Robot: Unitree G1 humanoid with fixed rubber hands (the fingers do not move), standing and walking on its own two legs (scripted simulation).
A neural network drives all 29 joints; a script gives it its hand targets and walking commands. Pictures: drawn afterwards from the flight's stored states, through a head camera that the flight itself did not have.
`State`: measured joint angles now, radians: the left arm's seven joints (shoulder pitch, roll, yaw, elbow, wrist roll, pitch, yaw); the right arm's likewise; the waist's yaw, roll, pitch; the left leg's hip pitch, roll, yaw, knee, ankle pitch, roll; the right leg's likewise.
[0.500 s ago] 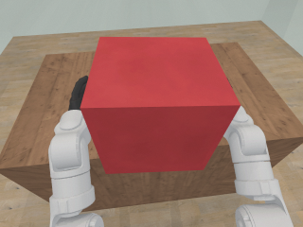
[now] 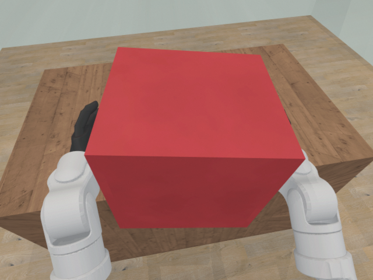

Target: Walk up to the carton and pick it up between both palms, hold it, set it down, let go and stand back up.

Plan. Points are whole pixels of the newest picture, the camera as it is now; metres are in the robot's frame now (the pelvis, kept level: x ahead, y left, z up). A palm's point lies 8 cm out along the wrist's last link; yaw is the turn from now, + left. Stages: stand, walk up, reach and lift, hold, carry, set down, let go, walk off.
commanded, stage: hold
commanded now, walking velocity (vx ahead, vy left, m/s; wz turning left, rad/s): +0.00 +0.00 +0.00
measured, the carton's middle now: (187, 144) +0.33 -0.02 +0.14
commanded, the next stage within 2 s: none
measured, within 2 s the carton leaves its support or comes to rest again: neither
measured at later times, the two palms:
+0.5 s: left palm (77, 152) +0.31 +0.17 +0.17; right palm (271, 135) +0.33 -0.17 +0.15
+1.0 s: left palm (91, 135) +0.34 +0.15 +0.17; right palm (275, 125) +0.35 -0.19 +0.15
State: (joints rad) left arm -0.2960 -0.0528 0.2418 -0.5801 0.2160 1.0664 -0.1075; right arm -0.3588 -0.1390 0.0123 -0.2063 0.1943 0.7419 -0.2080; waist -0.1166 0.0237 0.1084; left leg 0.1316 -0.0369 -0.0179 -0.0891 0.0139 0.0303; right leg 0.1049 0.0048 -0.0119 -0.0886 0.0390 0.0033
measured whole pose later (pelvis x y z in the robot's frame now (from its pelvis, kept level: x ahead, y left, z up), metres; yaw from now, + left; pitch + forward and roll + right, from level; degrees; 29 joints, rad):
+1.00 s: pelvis +0.01 -0.01 +0.00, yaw +0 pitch +2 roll +0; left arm -0.38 -0.04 0.25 -0.43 0.21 1.02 -0.05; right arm -0.48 -0.13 -0.02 -0.02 0.17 0.70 -0.17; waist -0.10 0.01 0.00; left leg 0.04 -0.03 -0.02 -0.08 0.00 0.02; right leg 0.02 0.01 -0.01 -0.09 0.04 0.00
